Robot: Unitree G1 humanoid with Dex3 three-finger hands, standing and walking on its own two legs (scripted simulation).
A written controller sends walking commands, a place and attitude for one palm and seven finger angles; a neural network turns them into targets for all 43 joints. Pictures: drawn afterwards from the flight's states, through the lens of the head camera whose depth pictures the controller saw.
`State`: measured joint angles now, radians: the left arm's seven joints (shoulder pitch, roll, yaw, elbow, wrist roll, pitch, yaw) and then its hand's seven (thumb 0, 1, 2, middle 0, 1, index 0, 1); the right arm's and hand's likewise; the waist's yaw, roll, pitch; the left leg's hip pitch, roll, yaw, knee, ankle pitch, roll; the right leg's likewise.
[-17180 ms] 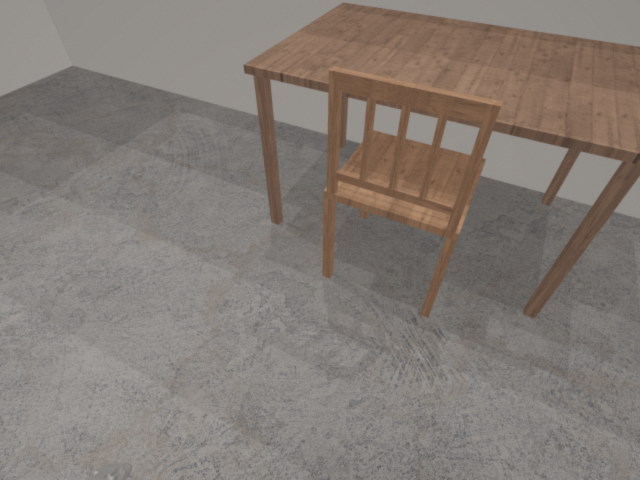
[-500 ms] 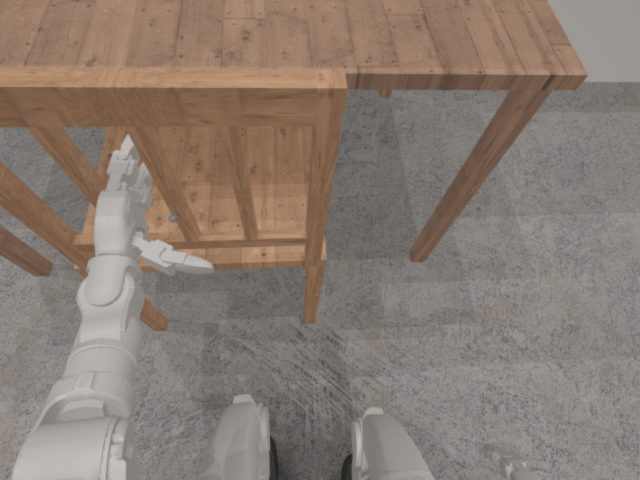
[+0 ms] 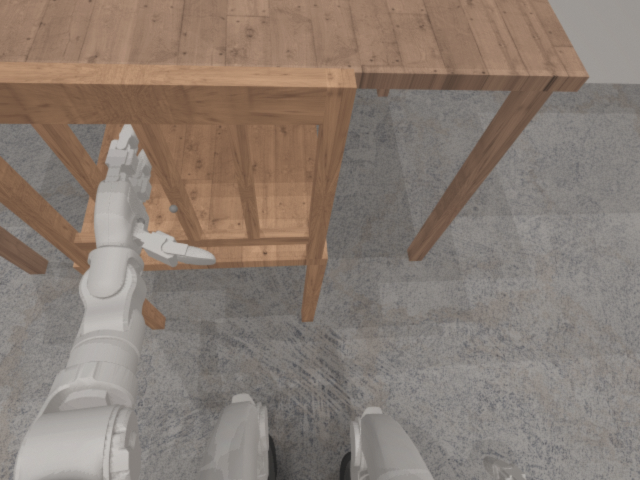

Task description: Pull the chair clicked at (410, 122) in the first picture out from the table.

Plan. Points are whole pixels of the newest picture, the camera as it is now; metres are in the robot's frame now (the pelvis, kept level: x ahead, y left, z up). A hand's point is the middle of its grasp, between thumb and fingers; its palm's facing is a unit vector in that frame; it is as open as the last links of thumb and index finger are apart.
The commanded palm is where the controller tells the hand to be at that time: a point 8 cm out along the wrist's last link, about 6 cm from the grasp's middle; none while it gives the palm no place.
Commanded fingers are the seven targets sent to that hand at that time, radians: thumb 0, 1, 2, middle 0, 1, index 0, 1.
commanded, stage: hook a spindle and tug to test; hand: left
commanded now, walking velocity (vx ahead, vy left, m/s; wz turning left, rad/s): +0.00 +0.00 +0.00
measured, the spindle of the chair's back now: (174, 188) +0.48 +0.19 +0.01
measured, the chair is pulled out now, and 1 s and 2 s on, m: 0.00 0.00 0.08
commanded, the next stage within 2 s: step backward, pulling the chair out in 1.60 s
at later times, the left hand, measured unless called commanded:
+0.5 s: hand (183, 209) +0.44 +0.17 +0.02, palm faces +0.06 -1.00 -0.02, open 14.9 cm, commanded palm +0.41 +0.21 +0.03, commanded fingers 0.00 -0.16 0.44 -0.43 -1.23 -0.43 -1.23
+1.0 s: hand (186, 200) +0.45 +0.16 +0.02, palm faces +0.05 -1.00 -0.03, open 5.3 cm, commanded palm +0.41 +0.21 +0.03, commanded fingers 0.00 0.90 0.90 -0.50 -1.45 -0.50 -1.45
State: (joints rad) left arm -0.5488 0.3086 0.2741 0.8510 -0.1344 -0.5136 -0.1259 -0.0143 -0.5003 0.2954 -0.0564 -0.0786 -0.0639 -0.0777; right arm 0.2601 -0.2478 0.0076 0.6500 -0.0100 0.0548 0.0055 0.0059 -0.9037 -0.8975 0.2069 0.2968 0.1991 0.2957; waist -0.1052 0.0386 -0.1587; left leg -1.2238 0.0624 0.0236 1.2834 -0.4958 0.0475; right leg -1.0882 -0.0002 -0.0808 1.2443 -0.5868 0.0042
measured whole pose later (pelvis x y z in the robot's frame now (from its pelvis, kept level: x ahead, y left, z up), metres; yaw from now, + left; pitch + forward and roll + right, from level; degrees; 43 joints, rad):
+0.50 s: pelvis +0.00 +0.00 +0.00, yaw +0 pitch +24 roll -4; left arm -0.56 0.30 0.26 0.88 -0.12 -0.50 -0.11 -0.01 -0.47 0.31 -0.26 -0.72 -0.27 -0.72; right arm 0.25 -0.25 0.01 0.64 -0.01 0.07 0.01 0.01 -0.90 -0.90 0.21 0.30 0.20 0.30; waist -0.11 0.04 -0.16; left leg -1.22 0.06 0.02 1.28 -0.49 0.04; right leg -1.09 0.00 -0.08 1.25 -0.59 0.00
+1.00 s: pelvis +0.00 -0.01 +0.00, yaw +0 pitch +25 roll -3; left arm -0.58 0.32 0.29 0.88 -0.13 -0.51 -0.14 0.00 0.67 0.80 -0.48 -1.42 -0.49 -1.43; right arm 0.26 -0.25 0.01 0.64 -0.01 0.08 0.01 0.01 -0.90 -0.90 0.21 0.30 0.20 0.30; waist -0.12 0.04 -0.16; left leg -1.23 0.07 0.02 1.29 -0.50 0.03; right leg -1.11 0.01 -0.08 1.27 -0.60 -0.01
